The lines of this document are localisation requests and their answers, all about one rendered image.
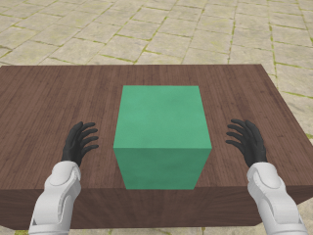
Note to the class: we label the right robot forearm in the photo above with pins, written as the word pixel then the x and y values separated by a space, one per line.
pixel 278 211

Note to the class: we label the carton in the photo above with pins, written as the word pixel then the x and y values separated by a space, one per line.
pixel 161 139

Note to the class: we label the pedestal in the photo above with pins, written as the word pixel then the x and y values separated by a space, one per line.
pixel 40 104

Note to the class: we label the left robot forearm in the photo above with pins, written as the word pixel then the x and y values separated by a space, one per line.
pixel 53 209

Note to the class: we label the left robot hand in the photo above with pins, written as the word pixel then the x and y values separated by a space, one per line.
pixel 74 150

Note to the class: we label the right robot hand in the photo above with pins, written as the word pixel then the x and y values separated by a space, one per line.
pixel 252 144

